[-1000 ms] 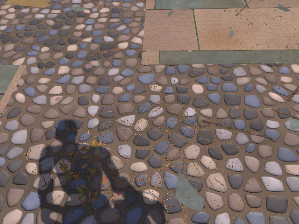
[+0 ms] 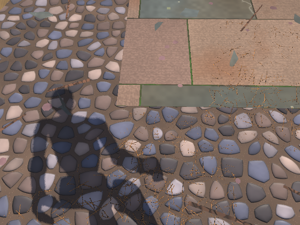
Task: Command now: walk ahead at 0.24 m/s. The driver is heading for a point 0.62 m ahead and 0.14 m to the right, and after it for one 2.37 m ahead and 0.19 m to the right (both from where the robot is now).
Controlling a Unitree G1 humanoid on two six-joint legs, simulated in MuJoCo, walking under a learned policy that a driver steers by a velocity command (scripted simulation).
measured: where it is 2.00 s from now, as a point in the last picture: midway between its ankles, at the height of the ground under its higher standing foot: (202, 61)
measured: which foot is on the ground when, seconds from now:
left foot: down 0.00-0.32, up 0.34-0.82, down 0.84-1.00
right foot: up 0.00-0.32, down 0.34-0.86, up 0.88-1.00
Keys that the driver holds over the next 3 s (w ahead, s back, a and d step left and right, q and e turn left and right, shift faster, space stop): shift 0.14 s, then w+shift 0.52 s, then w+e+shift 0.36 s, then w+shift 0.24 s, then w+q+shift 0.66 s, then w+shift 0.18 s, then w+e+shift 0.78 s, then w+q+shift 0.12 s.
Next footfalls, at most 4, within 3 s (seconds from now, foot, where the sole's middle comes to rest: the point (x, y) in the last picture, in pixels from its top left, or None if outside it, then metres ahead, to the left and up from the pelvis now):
0.34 right None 0.15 -0.16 -0.75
0.84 left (127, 187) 0.58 0.14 -0.75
1.30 right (204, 120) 0.94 -0.24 -0.75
1.80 left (184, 58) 1.40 -0.17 -0.75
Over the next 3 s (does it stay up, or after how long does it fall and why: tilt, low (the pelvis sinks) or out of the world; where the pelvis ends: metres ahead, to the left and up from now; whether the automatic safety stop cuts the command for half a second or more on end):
stays up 2.30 -0.16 0.01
